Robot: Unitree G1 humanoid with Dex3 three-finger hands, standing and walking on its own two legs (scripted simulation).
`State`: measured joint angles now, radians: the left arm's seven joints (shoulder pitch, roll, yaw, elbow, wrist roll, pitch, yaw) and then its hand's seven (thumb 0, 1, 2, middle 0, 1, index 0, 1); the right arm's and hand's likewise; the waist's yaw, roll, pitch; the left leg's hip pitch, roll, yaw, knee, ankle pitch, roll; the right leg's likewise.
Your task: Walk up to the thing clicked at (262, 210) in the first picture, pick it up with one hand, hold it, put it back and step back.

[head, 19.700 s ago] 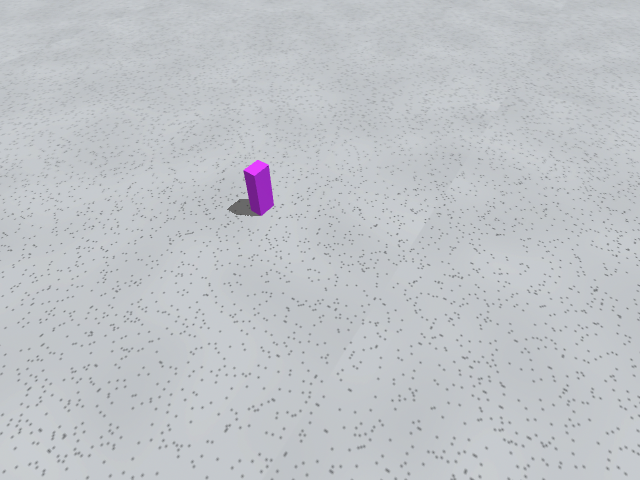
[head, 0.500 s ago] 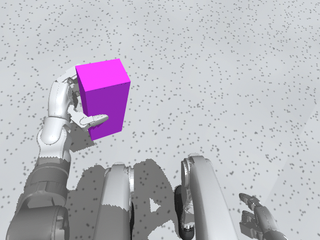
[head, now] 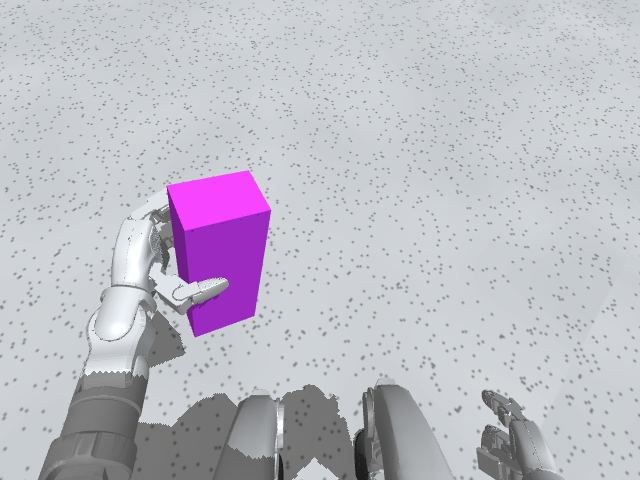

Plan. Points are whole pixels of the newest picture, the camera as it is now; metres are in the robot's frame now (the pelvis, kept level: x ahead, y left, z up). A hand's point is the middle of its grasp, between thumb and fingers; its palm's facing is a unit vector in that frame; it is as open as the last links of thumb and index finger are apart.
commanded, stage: lift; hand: left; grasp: from the side
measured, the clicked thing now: (218, 263) +0.38 +0.13 +0.00
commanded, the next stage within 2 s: hold in 1.08 s
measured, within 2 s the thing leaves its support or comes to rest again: neither
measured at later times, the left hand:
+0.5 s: hand (171, 203) +0.39 +0.16 +0.12, palm faces -0.07 -1.00 -0.02, open 10.5 cm
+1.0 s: hand (166, 183) +0.39 +0.16 +0.15, palm faces -0.09 -1.00 -0.01, open 10.5 cm
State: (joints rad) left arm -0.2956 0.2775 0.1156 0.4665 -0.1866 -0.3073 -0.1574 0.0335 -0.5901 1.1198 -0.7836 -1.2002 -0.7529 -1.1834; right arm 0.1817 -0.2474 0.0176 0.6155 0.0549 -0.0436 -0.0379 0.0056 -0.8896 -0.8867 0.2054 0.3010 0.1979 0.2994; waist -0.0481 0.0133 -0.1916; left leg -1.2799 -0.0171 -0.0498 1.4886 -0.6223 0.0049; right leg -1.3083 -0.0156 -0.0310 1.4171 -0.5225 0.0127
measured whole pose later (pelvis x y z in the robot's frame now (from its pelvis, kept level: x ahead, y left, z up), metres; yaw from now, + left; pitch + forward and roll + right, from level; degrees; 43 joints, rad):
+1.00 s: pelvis +0.04 -0.01 +0.11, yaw +0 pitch +10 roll -1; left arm -0.23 0.26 0.15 0.56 -0.21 -0.35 -0.26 0.03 -0.57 1.11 -0.77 -1.19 -0.75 -1.18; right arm 0.24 -0.24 0.01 0.66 0.02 -0.05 -0.06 0.01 -0.88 -0.89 0.21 0.30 0.20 0.30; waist -0.03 0.00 -0.08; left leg -0.65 0.01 -0.04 0.95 -0.48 -0.01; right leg -0.69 0.01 -0.02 0.90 -0.40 0.00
